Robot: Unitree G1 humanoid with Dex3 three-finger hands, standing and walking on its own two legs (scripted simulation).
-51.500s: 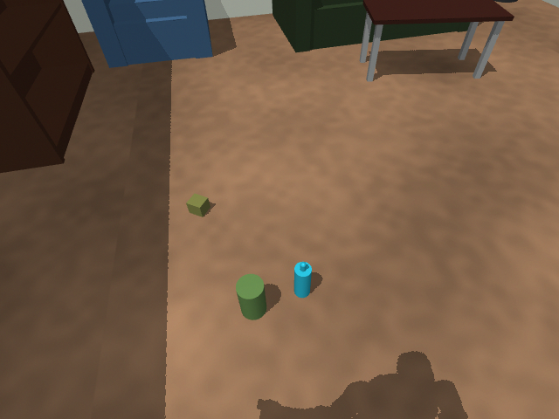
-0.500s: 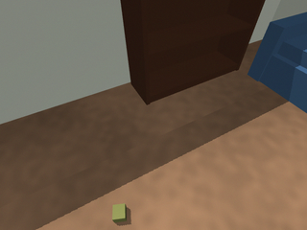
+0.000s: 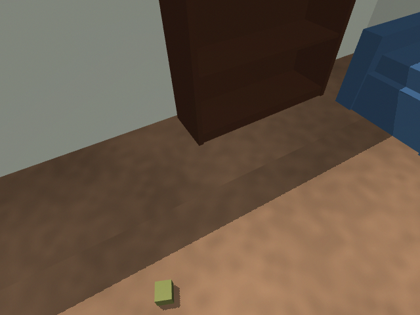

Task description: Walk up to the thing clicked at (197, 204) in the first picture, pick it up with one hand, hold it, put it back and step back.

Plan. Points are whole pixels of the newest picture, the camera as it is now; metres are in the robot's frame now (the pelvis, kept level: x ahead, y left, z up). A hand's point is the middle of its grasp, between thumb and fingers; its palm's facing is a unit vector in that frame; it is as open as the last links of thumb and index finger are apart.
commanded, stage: stand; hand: left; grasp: from above
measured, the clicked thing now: (164, 292) +0.37 +0.26 -0.74
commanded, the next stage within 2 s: step back in 1.42 s
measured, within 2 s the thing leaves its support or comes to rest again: neither
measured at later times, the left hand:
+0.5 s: hand out of the picture +0.07 +0.22 -0.17, palm faces -0.01 -0.96 -0.29, open 7.4 cm
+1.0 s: hand out of the picture +0.07 +0.24 -0.16, palm faces -0.02 -0.94 -0.33, open 7.4 cm
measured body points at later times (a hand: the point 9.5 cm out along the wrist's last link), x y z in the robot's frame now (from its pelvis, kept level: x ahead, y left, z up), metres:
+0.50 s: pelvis +0.01 +0.00 +0.00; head +0.01 +0.00 +0.45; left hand +0.07 +0.27 -0.14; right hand +0.06 -0.28 -0.14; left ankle +0.03 +0.12 -0.74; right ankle +0.00 -0.14 -0.74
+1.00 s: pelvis +0.01 +0.00 +0.00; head +0.01 +0.00 +0.45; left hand +0.08 +0.29 -0.13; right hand +0.07 -0.30 -0.14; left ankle +0.03 +0.12 -0.74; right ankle +0.00 -0.14 -0.74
